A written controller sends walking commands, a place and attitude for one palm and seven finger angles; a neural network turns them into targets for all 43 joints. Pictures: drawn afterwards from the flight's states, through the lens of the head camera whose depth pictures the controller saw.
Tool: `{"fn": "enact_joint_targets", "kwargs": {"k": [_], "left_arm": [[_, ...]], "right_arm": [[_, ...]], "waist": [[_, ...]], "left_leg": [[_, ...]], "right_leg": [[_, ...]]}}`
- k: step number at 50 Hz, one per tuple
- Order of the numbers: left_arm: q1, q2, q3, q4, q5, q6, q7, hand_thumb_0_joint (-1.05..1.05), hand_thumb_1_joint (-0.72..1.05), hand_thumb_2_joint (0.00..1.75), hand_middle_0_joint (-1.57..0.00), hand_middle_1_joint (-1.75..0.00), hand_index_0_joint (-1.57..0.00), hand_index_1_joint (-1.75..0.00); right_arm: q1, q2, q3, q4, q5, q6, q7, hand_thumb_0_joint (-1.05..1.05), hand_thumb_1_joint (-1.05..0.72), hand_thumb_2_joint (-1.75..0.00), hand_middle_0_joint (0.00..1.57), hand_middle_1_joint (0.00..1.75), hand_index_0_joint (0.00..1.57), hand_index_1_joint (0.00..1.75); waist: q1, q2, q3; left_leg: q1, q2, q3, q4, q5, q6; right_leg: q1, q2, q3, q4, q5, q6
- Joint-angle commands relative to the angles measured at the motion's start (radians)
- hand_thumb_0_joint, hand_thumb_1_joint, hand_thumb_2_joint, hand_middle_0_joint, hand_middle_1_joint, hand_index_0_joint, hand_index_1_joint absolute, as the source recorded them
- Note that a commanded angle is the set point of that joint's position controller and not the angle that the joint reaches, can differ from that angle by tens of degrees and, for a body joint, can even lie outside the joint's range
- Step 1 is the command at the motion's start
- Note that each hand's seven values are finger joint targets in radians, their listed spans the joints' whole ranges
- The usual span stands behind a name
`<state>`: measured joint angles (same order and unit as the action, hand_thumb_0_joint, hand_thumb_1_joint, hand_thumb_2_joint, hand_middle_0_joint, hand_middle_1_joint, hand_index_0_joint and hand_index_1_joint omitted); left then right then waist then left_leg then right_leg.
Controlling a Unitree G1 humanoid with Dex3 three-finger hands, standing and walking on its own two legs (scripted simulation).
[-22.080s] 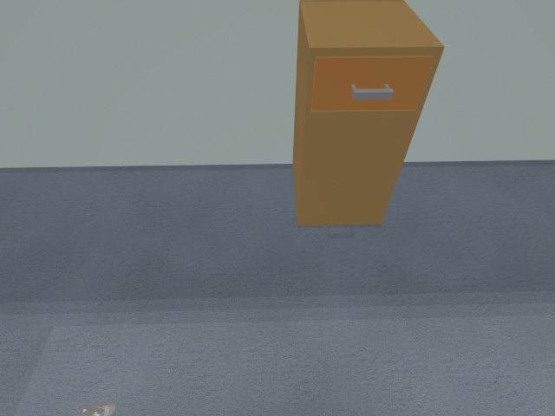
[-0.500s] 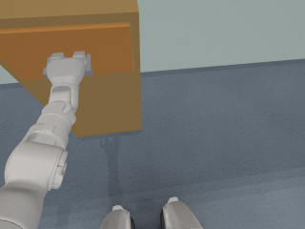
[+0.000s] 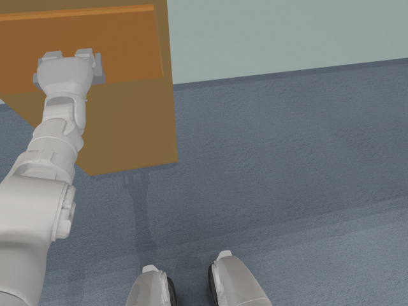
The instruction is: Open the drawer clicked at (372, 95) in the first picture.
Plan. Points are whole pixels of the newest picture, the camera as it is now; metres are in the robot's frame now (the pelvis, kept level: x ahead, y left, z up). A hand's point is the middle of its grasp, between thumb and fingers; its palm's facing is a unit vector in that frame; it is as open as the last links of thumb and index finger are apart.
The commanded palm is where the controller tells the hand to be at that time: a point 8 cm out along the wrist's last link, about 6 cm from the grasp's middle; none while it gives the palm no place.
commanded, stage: pull the drawer open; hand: left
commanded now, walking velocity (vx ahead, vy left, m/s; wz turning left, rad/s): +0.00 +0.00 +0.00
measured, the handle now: (70, 69) +0.59 +0.18 +0.03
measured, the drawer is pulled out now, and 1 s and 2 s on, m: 0.01 0.01 0.07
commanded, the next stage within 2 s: none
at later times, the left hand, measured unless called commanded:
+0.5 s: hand (79, 96) +0.54 +0.18 +0.00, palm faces -0.04 -0.02 -1.00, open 5.4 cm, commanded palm +0.53 +0.18 +0.05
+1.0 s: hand (78, 94) +0.55 +0.18 +0.00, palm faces -0.08 -0.03 -1.00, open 5.4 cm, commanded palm +0.52 +0.17 +0.05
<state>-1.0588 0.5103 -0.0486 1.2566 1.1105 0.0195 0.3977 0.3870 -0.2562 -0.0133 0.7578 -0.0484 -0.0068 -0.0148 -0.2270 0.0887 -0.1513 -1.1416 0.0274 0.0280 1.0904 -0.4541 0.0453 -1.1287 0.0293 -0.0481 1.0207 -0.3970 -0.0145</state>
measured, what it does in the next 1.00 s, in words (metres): stands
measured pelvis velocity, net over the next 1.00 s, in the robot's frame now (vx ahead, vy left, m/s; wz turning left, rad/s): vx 0.03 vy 0.00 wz -0.02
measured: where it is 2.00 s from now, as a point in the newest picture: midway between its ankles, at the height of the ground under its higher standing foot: outside the picture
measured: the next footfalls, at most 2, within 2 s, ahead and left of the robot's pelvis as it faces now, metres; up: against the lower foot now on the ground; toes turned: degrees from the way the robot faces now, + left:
none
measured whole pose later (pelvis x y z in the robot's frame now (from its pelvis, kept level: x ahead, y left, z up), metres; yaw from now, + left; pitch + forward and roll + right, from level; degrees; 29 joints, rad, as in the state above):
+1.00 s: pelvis +0.03 +0.00 +0.01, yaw -1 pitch +28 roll -2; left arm -0.91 0.48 -0.03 1.12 1.08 0.01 0.38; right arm 0.40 -0.25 -0.04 0.76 -0.05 0.04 -0.01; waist -0.18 0.09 -0.16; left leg -1.03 0.03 0.04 1.03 -0.48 0.04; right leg -1.04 0.04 -0.02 0.97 -0.42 -0.02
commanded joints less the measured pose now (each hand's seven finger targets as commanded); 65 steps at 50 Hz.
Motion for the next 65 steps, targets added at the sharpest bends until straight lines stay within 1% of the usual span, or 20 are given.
{"fn": "enact_joint_targets", "kwargs": {"k": [1, 6, 11, 13, 17, 18, 21, 22, 24, 26, 28, 32, 34, 37, 40, 45, 53, 57, 61, 65], "left_arm": [[-0.335, 0.207, 0.060, -0.185, -0.023, -0.005, 0.026, 0.00, 0.90, 0.90, -0.40, -1.35, -0.40, -1.35], [-0.210, 0.146, 0.045, -0.237, -0.031, -0.016, 0.025, 0.00, 0.90, 0.90, -0.40, -1.35, -0.40, -1.35], [-0.097, 0.131, 0.071, -0.277, -0.036, -0.012, 0.044, 0.00, 0.90, 0.90, -0.40, -1.35, -0.40, -1.35], [-0.070, 0.058, 0.027, -0.303, -0.035, -0.009, 0.053, 0.00, 0.90, 0.90, -0.40, -1.35, -0.40, -1.35], [0.096, 0.032, 0.040, -0.324, -0.039, 0.009, 0.062, 0.00, 0.90, 0.90, -0.40, -1.35, -0.40, -1.35], [0.114, 0.047, 0.057, -0.373, -0.042, 0.010, 0.063, 0.00, 0.90, 0.90, -0.40, -1.35, -0.40, -1.35], [-0.257, 0.081, 0.017, -0.331, -0.013, 0.017, 0.087, 0.00, 0.90, 0.90, -0.40, -1.35, -0.40, -1.35], [-0.283, 0.099, 0.023, -0.287, 0.003, 0.024, 0.099, 0.00, 0.90, 0.90, -0.40, -1.35, -0.40, -1.35], [-0.239, 0.136, 0.060, -0.245, 0.008, 0.042, 0.108, 0.00, 0.90, 0.90, -0.40, -1.35, -0.40, -1.35], [-0.311, 0.129, 0.051, -0.284, 0.003, 0.045, 0.105, 0.00, 0.90, 0.90, -0.40, -1.35, -0.40, -1.35], [-0.324, 0.088, 0.024, -0.262, -0.003, 0.050, 0.096, 0.00, 0.90, 0.90, -0.40, -1.35, -0.40, -1.35], [-0.366, 0.104, 0.021, -0.230, -0.010, 0.050, 0.072, 0.00, 0.90, 0.90, -0.40, -1.35, -0.40, -1.35], [-0.371, 0.091, 0.001, -0.199, -0.011, 0.047, 0.058, 0.00, 0.90, 0.90, -0.40, -1.35, -0.40, -1.35], [-0.295, 0.156, 0.055, -0.193, -0.015, 0.029, 0.035, 0.00, 0.90, 0.90, -0.40, -1.35, -0.40, -1.35], [-0.277, 0.118, 0.018, -0.209, -0.021, 0.009, 0.016, 0.00, 0.90, 0.90, -0.40, -1.35, -0.40, -1.35], [-0.184, 0.141, 0.049, -0.258, -0.025, -0.024, 0.011, 0.00, 0.90, 0.90, -0.40, -1.35, -0.40, -1.35], [-0.025, 0.136, 0.087, -0.313, -0.039, -0.038, 0.042, 0.00, 0.90, 0.90, -0.40, -1.35, -0.40, -1.35], [0.014, 0.104, 0.068, -0.304, -0.027, -0.025, 0.065, 0.00, 0.90, 0.90, -0.40, -1.35, -0.40, -1.35], [0.135, 0.085, 0.090, -0.387, -0.034, -0.013, 0.076, 0.00, 0.90, 0.90, -0.40, -1.35, -0.40, -1.35], [0.209, 0.026, 0.052, -0.409, -0.026, 0.013, 0.087, 0.00, 0.90, 0.90, -0.40, -1.35, -0.40, -1.35]], "right_arm": [[0.184, -0.175, -0.066, -0.036, 0.006, -0.004, -0.006, 0.00, -0.90, -0.90, 0.20, 0.30, 0.20, 0.30], [0.168, -0.165, -0.071, -0.050, 0.010, 0.006, 0.000, 0.00, -0.90, -0.90, 0.20, 0.30, 0.20, 0.30], [0.158, -0.163, -0.082, -0.049, 0.009, 0.024, 0.003, 0.00, -0.90, -0.90, 0.20, 0.30, 0.20, 0.30], [0.155, -0.152, -0.089, -0.052, 0.011, 0.027, 0.006, 0.00, -0.90, -0.90, 0.20, 0.30, 0.20, 0.30], [0.135, -0.147, -0.096, -0.060, 0.009, 0.045, 0.013, 0.00, -0.90, -0.90, 0.20, 0.30, 0.20, 0.30], [0.136, -0.147, -0.097, -0.066, 0.012, 0.052, 0.016, 0.00, -0.90, -0.90, 0.20, 0.30, 0.20, 0.30], [0.148, -0.151, -0.098, -0.010, 0.004, 0.052, 0.002, 0.00, -0.90, -0.90, 0.20, 0.30, 0.20, 0.30], [0.154, -0.156, -0.098, 0.004, -0.003, 0.048, -0.002, 0.00, -0.90, -0.90, 0.20, 0.30, 0.20, 0.30], [0.150, -0.158, -0.093, 0.002, -0.010, 0.050, -0.003, 0.00, -0.90, -0.90, 0.20, 0.30, 0.20, 0.30], [0.153, -0.151, -0.095, -0.004, -0.015, 0.051, -0.004, 0.00, -0.90, -0.90, 0.20, 0.30, 0.20, 0.30], [0.160, -0.145, -0.096, -0.005, -0.015, 0.054, 0.000, 0.00, -0.90, -0.90, 0.20, 0.30, 0.20, 0.30], [0.163, -0.147, -0.088, -0.019, -0.014, 0.053, -0.005, 0.00, -0.90, -0.90, 0.20, 0.30, 0.20, 0.30], [0.156, -0.150, -0.085, -0.024, -0.011, 0.050, -0.007, 0.00, -0.90, -0.90, 0.20, 0.30, 0.20, 0.30], [0.160, -0.159, -0.080, -0.034, -0.009, 0.048, -0.008, 0.00, -0.90, -0.90, 0.20, 0.30, 0.20, 0.30], [0.151, -0.152, -0.077, -0.049, -0.001, 0.040, -0.007, 0.00, -0.90, -0.90, 0.20, 0.30, 0.20, 0.30], [0.158, -0.154, -0.081, -0.054, 0.004, 0.031, -0.003, 0.00, -0.90, -0.90, 0.20, 0.30, 0.20, 0.30], [0.155, -0.156, -0.093, -0.041, 0.011, 0.033, 0.007, 0.00, -0.90, -0.90, 0.20, 0.30, 0.20, 0.30], [0.138, -0.154, -0.096, -0.033, 0.008, 0.037, 0.009, 0.00, -0.90, -0.90, 0.20, 0.30, 0.20, 0.30], [0.116, -0.148, -0.105, -0.057, 0.011, 0.050, 0.018, 0.00, -0.90, -0.90, 0.20, 0.30, 0.20, 0.30], [0.089, -0.142, -0.105, -0.075, 0.020, 0.060, 0.019, 0.00, -0.90, -0.90, 0.20, 0.30, 0.20, 0.30]], "waist": [[0.023, 0.028, -0.560], [0.062, 0.046, -0.544], [0.084, -0.019, -0.537], [0.080, -0.017, -0.518], [0.116, -0.045, -0.496], [0.131, -0.045, -0.527], [0.017, -0.054, -0.400], [0.007, -0.050, -0.389], [0.029, -0.037, -0.440], [0.026, 0.020, -0.508], [0.016, 0.056, -0.517], [-0.004, 0.021, -0.556], [-0.017, 0.002, -0.528], [0.018, -0.018, -0.562], [0.023, -0.004, -0.531], [0.060, 0.016, -0.560], [0.100, -0.043, -0.522], [0.101, -0.053, -0.469], [0.149, -0.022, -0.531], [0.149, -0.057, -0.463]], "left_leg": [[0.413, -0.023, -0.073, -0.128, 0.308, 0.000], [0.471, -0.018, -0.064, -0.147, 0.381, -0.007], [0.494, -0.016, -0.052, -0.152, 0.483, -0.007], [0.522, -0.013, -0.050, -0.158, 0.525, -0.008], [0.547, -0.014, -0.030, -0.170, 0.639, -0.008], [0.568, -0.014, -0.031, -0.174, 0.683, -0.009], [0.489, -0.017, -0.043, -0.143, 0.586, -0.007], [0.472, -0.021, -0.044, -0.134, 0.564, -0.006], [0.480, -0.027, -0.040, -0.126, 0.579, -0.009], [0.539, -0.027, -0.048, -0.117, 0.668, -0.015], [0.572, -0.022, -0.053, -0.103, 0.714, -0.020], [0.538, -0.025, -0.058, -0.089, 0.656, -0.011], [0.487, -0.031, -0.052, -0.091, 0.555, -0.006], [0.457, -0.033, -0.050, -0.098, 0.526, -0.003], [0.415, -0.037, -0.039, -0.114, 0.425, 0.000], [0.438, -0.030, -0.037, -0.128, 0.430, -0.001], [0.429, -0.028, -0.024, -0.162, 0.443, -0.001], [0.434, -0.029, -0.018, -0.176, 0.453, -0.002], [0.531, -0.026, -0.015, -0.192, 0.577, -0.009], [0.543, -0.022, -0.014, -0.213, 0.595, -0.011]], "right_leg": [[0.301, 0.038, 0.015, -0.130, 0.210, -0.013], [0.327, 0.039, 0.010, -0.139, 0.264, -0.016], [0.396, 0.038, 0.014, -0.144, 0.372, -0.011], [0.394, 0.038, 0.011, -0.154, 0.398, -0.010], [0.465, 0.033, 0.015, -0.167, 0.501, -0.008], [0.498, 0.031, 0.020, -0.168, 0.541, -0.008], [0.385, 0.028, 0.024, -0.162, 0.507, -0.003], [0.360, 0.027, 0.025, -0.153, 0.485, -0.004], [0.377, 0.026, 0.028, -0.138, 0.492, -0.009], [0.377, 0.023, 0.030, -0.127, 0.525, -0.007], [0.344, 0.026, 0.024, -0.124, 0.515, -0.004], [0.364, 0.028, 0.026, -0.117, 0.505, -0.001], [0.358, 0.029, 0.026, -0.125, 0.461, -0.002], [0.406, 0.028, 0.032, -0.118, 0.463, -0.003], [0.404, 0.030, 0.035, -0.133, 0.397, -0.005], [0.424, 0.033, 0.036, -0.136, 0.390, -0.009], [0.489, 0.035, 0.038, -0.159, 0.432, -0.011], [0.481, 0.033, 0.034, -0.170, 0.442, -0.011], [0.526, 0.033, 0.029, -0.170, 0.503, -0.017], [0.526, 0.034, 0.023, -0.191, 0.504, -0.014]]}}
